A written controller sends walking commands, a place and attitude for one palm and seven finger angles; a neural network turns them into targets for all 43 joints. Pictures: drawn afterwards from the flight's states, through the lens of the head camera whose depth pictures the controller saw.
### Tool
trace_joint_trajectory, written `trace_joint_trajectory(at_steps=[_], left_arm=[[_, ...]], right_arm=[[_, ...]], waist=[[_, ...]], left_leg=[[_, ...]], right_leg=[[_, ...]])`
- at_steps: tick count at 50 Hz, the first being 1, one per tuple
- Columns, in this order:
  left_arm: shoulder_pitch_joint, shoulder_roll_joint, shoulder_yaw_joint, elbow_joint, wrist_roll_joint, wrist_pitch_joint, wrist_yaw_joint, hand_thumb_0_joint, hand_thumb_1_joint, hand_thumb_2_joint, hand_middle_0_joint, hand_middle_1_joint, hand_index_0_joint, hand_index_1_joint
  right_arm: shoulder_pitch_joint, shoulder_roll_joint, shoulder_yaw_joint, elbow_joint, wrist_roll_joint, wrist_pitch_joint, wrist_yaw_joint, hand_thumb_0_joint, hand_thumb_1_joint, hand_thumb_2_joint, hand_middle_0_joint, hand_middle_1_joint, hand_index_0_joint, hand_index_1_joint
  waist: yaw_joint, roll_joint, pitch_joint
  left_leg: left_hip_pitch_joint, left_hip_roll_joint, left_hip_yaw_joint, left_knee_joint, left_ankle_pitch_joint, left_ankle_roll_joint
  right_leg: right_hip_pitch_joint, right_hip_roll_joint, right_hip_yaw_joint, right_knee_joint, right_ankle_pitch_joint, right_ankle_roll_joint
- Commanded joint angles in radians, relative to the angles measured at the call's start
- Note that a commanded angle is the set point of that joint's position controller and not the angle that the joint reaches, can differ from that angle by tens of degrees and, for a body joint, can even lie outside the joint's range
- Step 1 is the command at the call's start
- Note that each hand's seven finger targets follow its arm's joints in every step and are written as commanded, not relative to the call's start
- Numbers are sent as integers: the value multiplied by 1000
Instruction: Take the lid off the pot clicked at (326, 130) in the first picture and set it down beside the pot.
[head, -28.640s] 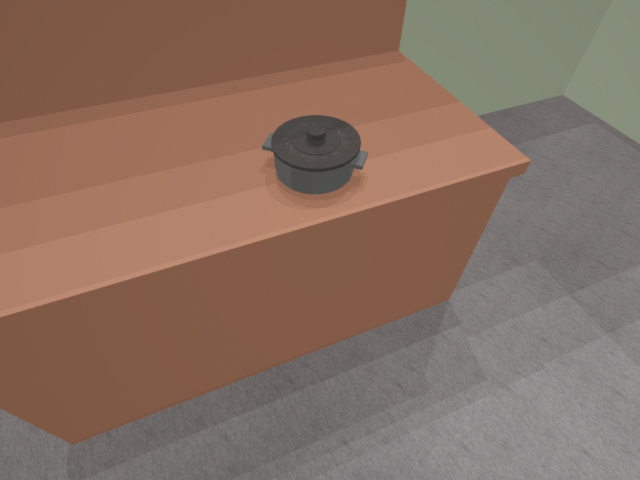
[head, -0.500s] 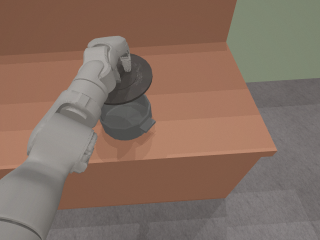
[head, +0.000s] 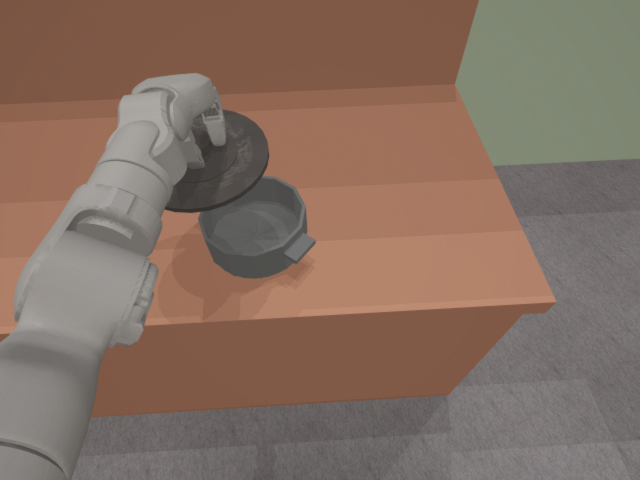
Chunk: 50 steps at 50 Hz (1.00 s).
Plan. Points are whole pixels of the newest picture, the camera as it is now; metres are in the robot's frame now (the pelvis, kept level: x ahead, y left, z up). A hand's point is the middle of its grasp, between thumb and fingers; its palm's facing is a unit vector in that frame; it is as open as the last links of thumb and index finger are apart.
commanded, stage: move the lid sideways beside the pot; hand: left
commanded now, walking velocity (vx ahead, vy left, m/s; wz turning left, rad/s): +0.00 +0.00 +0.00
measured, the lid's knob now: (195, 144) +0.53 +0.12 +0.13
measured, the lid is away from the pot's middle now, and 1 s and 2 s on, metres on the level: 0.05 0.17 0.23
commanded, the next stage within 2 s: lower the lid onto the table in 1.62 s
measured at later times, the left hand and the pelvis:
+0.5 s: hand (145, 142) +0.51 +0.18 +0.15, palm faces -0.36 -0.06 -0.93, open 6.6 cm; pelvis +0.00 +0.01 +0.00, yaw +0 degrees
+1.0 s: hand (97, 149) +0.50 +0.23 +0.16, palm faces -0.37 -0.08 -0.93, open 6.6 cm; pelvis +0.00 +0.01 +0.00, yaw +0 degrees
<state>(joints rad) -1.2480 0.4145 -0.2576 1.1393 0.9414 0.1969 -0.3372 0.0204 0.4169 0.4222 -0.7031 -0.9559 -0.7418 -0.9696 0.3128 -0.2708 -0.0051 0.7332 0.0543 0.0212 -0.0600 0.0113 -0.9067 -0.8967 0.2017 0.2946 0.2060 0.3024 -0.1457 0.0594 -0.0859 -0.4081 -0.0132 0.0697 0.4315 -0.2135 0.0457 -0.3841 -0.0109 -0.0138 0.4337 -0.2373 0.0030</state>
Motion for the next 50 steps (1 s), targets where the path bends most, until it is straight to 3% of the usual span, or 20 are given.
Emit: trace_joint_trajectory(at_steps=[1,2,7,10,12,14,20,21,23,25,27,29,32,34,36,41,43,45,47,50], left_arm=[[-664,264,72,-250,20,-29,60,0,869,637,-907,-1065,-923,-1061],[-644,255,70,-212,15,-23,60,0,869,637,-907,-1065,-923,-1061],[-652,251,60,-238,26,-34,52,0,869,637,-907,-1065,-923,-1061],[-656,295,88,-228,19,-39,40,0,869,637,-907,-1065,-923,-1061],[-666,267,59,-235,23,-45,34,0,869,637,-907,-1065,-923,-1061],[-645,350,117,-214,33,-54,32,0,869,637,-907,-1065,-923,-1061],[-657,368,121,-249,42,-81,28,0,869,637,-907,-1065,-923,-1061],[-642,387,135,-238,49,-81,25,0,869,637,-907,-1065,-923,-1061],[-601,342,100,-201,32,-80,14,0,869,637,-907,-1065,-923,-1061],[-607,403,133,-166,40,-72,9,0,869,637,-907,-1065,-923,-1061],[-667,399,119,-250,39,-91,6,0,869,637,-907,-1065,-923,-1061],[-679,451,158,-323,47,-120,8,0,869,637,-907,-1065,-923,-1061],[-581,400,125,-194,43,-105,-4,0,869,637,-907,-1065,-923,-1061],[-608,438,145,-242,43,-112,-6,0,869,637,-907,-1065,-923,-1061],[-633,420,124,-255,46,-116,-10,0,869,637,-907,-1065,-923,-1061],[-598,518,187,-250,49,-139,-14,0,869,637,-907,-1065,-923,-1061],[-603,448,131,-255,37,-142,-20,0,869,637,-907,-1065,-923,-1061],[-565,542,200,-225,49,-146,-19,0,869,637,-907,-1065,-923,-1061],[-539,517,171,-169,47,-145,-26,0,869,637,-907,-1065,-923,-1061],[-606,525,168,-283,47,-165,-31,0,869,637,-907,-1065,-923,-1061]], right_arm=[[63,-153,-45,-73,1,-27,-7,0,-900,-900,200,300,200,300],[59,-151,-45,-72,1,-26,-8,0,-900,-900,200,300,200,300],[65,-154,-49,-70,1,-24,-3,0,-900,-900,200,300,200,300],[73,-160,-50,-67,0,-18,-5,0,-900,-900,200,300,200,300],[75,-158,-50,-66,2,-16,-6,0,-900,-900,200,300,200,300],[89,-169,-51,-59,-3,-11,-10,0,-900,-900,200,300,200,300],[98,-164,-56,-64,-4,-4,-11,0,-900,-900,200,300,200,300],[99,-165,-56,-66,-5,-1,-12,0,-900,-900,200,300,200,300],[99,-169,-55,-66,-2,9,-10,0,-900,-900,200,300,200,300],[98,-180,-54,-59,1,22,-13,0,-900,-900,200,300,200,300],[95,-173,-57,-67,2,16,-15,0,-900,-900,200,300,200,300],[104,-168,-61,-75,-4,15,-15,0,-900,-900,200,300,200,300],[103,-174,-60,-59,-1,34,-13,0,-900,-900,200,300,200,300],[100,-179,-60,-68,0,41,-13,0,-900,-900,200,300,200,300],[102,-176,-61,-63,1,40,-15,0,-900,-900,200,300,200,300],[101,-180,-59,-70,3,52,-24,0,-900,-900,200,300,200,300],[93,-176,-60,-69,4,52,-19,0,-900,-900,200,300,200,300],[93,-185,-58,-74,4,62,-22,0,-900,-900,200,300,200,300],[85,-185,-53,-71,9,68,-27,0,-900,-900,200,300,200,300],[77,-183,-58,-80,9,72,-25,0,-900,-900,200,300,200,300]], waist=[[-17,-31,-465],[-17,-51,-431],[-16,-16,-449],[-17,-31,-452],[-23,-27,-456],[-18,-29,-463],[-13,25,-482],[-11,5,-489],[-16,-17,-449],[-18,-46,-423],[-18,11,-473],[-8,47,-539],[-15,10,-423],[-11,12,-474],[-16,31,-464],[-6,8,-487],[-11,37,-447],[1,15,-458],[-6,-1,-401],[-1,60,-465]], left_leg=[[384,-14,-79,37,361,39],[357,-15,-74,38,345,40],[404,-6,-92,53,426,36],[382,-11,-82,53,403,40],[399,-7,-91,53,417,38],[385,-11,-83,56,416,42],[419,-1,-92,65,480,37],[414,-4,-92,63,475,37],[377,-3,-87,62,459,39],[342,-5,-77,57,400,43],[385,-6,-82,60,418,42],[446,-4,-97,75,528,42],[389,2,-86,69,473,40],[395,-3,-88,68,474,41],[405,-2,-87,69,447,42],[388,-3,-83,71,459,46],[387,-1,-80,80,486,45],[368,-4,-80,77,461,47],[324,-3,-70,69,389,46],[391,2,-82,79,443,45]], right_leg=[[33,44,-6,-16,367,-31],[38,42,-7,-18,368,-31],[6,46,-14,-13,368,-33],[29,44,-10,-17,386,-31],[7,46,-16,-16,366,-31],[21,48,-8,-20,382,-31],[11,49,-14,-19,382,-33],[19,52,-15,-20,381,-33],[16,48,-18,-24,381,-34],[28,50,-14,-29,377,-31],[27,49,-13,-28,375,-32],[36,55,-9,-23,408,-32],[-6,55,-23,-33,363,-32],[20,54,-16,-29,378,-32],[-1,55,-21,-34,352,-32],[46,54,-15,-32,386,-31],[16,51,-18,-34,391,-34],[50,53,-15,-30,390,-33],[35,51,-21,-35,361,-32],[26,51,-20,-30,363,-33]])
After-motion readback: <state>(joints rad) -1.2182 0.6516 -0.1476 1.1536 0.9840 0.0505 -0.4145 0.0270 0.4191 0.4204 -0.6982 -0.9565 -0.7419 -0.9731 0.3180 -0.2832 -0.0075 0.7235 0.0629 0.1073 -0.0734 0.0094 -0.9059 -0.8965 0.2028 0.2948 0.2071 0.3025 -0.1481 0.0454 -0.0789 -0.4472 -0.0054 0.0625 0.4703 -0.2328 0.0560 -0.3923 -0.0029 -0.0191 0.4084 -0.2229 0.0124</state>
